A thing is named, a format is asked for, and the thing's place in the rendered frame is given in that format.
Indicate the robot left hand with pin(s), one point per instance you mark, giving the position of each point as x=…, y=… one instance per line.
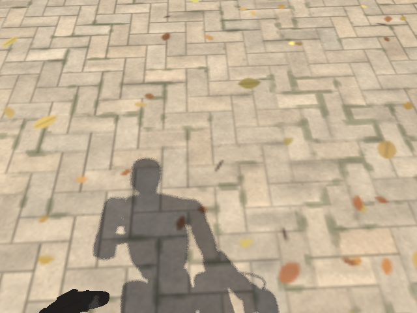
x=75, y=301

